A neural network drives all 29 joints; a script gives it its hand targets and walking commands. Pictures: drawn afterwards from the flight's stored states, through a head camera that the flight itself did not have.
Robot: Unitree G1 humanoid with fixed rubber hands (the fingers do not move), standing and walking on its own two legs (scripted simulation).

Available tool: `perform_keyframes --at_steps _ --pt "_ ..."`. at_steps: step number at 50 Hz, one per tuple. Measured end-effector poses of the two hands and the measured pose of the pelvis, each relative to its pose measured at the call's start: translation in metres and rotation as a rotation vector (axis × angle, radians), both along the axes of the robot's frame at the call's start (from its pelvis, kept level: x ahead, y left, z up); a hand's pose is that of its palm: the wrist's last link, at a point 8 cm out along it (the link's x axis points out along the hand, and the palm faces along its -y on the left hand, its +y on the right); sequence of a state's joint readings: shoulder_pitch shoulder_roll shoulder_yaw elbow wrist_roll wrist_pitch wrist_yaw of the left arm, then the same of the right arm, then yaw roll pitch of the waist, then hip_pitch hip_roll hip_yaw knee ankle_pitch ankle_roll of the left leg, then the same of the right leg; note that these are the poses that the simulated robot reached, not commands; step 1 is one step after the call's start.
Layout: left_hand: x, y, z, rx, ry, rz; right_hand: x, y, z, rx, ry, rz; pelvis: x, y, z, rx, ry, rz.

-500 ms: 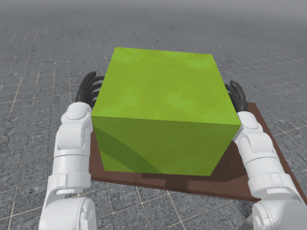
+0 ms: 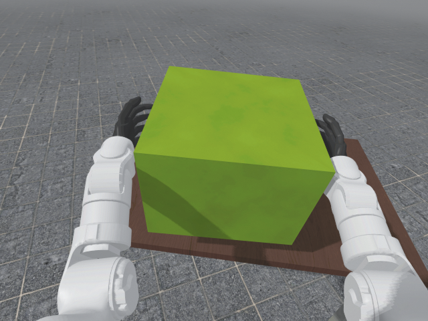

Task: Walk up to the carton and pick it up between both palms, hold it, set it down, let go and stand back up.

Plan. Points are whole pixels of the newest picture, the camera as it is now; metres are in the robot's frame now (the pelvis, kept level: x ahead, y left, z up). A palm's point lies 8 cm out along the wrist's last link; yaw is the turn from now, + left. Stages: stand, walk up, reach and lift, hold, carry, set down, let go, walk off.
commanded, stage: set down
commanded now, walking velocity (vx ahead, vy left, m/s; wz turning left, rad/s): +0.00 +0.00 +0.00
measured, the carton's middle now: (227, 151) +0.44 -0.02 +0.14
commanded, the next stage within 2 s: none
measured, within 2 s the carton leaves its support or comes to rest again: neither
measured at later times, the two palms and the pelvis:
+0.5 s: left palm (137, 146) +0.43 +0.16 +0.16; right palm (329, 164) +0.39 -0.22 +0.15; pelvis +0.01 +0.00 +0.00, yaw +0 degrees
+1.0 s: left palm (144, 151) +0.44 +0.16 +0.14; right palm (327, 171) +0.40 -0.22 +0.13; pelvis +0.02 +0.00 +0.00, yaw -1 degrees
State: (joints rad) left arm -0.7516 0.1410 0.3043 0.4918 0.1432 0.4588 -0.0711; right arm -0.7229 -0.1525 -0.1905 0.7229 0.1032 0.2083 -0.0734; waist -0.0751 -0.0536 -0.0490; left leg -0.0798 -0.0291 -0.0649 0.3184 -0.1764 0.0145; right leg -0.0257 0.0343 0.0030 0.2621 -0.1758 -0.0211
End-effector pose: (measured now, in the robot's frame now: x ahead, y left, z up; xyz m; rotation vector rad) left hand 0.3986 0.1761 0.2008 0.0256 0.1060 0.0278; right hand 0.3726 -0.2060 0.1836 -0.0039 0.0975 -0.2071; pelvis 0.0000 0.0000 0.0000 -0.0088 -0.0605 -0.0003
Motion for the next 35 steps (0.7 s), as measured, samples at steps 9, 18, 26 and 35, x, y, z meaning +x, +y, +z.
perform_keyframes --at_steps 9,18,26,35 --pt "0.01 -0.001 -0.017 0.008 0.029 -0.01 0.006 -0.001 -0.015 -0.006 0.027 -0.002 0.002 0.0 0.0 -0.001 0.015 -0.002" --pt "0.019 -0.006 -0.03 0.01 0.041 -0.018 0.012 -0.006 -0.023 -0.012 0.036 -0.01 0.008 0.0 0.0 -0.002 0.04 -0.004" --pt "0.027 -0.012 -0.037 0.018 0.049 -0.029 0.016 -0.011 -0.032 -0.006 0.044 -0.02 0.013 -0.001 0.0 -0.002 0.056 -0.007" --pt "0.034 -0.017 -0.048 0.019 0.079 -0.036 0.018 -0.015 -0.045 -0.006 0.072 -0.028 0.015 -0.001 0.0 0.0 0.069 -0.013"
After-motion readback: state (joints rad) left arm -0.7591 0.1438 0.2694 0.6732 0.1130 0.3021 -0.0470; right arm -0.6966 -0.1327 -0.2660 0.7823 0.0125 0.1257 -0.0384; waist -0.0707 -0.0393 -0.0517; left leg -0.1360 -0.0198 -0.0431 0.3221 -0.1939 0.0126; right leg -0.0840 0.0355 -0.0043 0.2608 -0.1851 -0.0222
